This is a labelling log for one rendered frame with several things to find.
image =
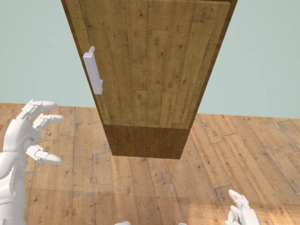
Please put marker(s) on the handle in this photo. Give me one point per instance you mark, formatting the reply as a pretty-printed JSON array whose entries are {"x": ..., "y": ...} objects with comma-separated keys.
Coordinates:
[{"x": 92, "y": 70}]

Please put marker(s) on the cupboard door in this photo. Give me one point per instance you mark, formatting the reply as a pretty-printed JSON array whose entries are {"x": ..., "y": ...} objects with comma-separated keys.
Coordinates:
[{"x": 152, "y": 55}]

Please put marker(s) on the robot left forearm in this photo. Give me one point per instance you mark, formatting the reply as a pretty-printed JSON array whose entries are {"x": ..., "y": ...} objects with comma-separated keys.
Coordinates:
[{"x": 12, "y": 189}]

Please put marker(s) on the robot right hand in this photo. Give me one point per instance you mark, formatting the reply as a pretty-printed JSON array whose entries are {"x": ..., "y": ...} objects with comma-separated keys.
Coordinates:
[{"x": 244, "y": 214}]

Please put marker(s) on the robot left hand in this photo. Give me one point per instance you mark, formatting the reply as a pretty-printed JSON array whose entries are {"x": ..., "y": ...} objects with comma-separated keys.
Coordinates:
[{"x": 20, "y": 131}]

